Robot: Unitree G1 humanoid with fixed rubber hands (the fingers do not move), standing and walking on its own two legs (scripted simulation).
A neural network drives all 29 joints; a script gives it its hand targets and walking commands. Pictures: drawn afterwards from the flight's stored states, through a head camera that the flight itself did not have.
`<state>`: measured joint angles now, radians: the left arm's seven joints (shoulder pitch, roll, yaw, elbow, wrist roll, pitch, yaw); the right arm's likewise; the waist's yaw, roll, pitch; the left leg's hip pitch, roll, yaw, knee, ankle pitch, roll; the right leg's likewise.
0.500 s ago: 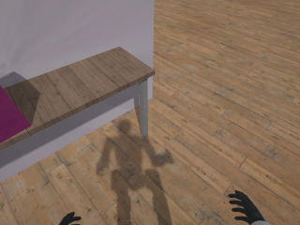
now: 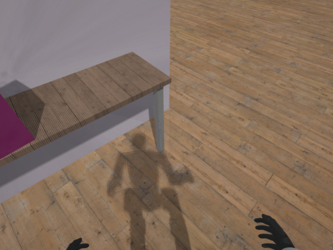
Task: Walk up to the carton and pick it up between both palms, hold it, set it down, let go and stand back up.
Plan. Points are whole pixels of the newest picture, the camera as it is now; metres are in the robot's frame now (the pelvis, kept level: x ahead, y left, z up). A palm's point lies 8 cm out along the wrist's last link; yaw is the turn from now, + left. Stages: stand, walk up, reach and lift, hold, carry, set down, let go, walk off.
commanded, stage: walk up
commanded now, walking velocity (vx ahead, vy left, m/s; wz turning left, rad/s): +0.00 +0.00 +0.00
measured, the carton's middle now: out of the picture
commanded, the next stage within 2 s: none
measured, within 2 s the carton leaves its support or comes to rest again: neither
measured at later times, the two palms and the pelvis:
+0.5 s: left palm out of the picture -0.04 +0.45 -0.11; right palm (217, 227) +0.19 -0.12 -0.08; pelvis -0.01 +0.12 -0.02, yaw +21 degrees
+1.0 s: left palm out of the picture -0.03 +0.48 -0.09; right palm (194, 203) +0.26 -0.07 -0.09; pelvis +0.05 +0.15 -0.01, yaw +24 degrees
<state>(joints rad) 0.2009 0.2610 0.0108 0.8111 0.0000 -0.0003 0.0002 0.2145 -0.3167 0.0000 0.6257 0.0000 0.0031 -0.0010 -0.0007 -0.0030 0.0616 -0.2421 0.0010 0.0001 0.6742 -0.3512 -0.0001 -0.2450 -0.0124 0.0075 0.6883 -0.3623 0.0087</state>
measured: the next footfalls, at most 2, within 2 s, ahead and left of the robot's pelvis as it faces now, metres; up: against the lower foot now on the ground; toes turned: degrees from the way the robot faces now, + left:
left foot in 0.38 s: +0.08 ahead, +0.24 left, +0.00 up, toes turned +21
right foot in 0.98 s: +0.20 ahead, +0.07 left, +0.00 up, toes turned +21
